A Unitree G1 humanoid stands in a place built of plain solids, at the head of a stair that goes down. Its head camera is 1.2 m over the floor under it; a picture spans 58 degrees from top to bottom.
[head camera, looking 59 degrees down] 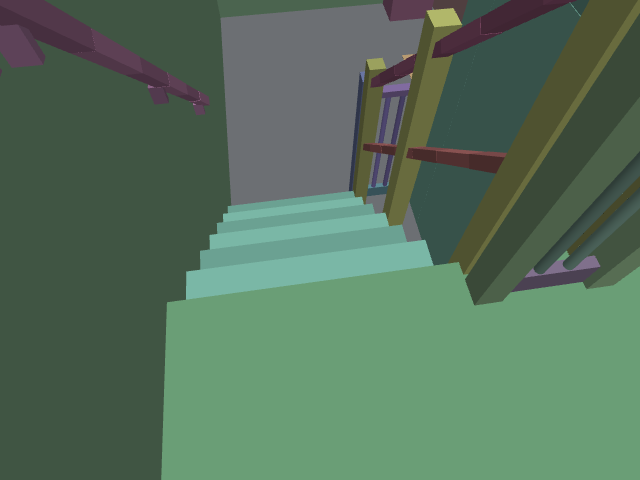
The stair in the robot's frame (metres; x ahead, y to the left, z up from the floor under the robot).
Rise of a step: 0.21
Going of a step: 0.21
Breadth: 0.90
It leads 9 degrees to the left of straight ahead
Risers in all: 7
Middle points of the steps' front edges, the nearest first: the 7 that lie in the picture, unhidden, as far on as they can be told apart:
0.57 0.01 0.00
0.78 0.04 -0.21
0.99 0.08 -0.42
1.20 0.11 -0.64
1.41 0.14 -0.85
1.62 0.17 -1.06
1.83 0.20 -1.27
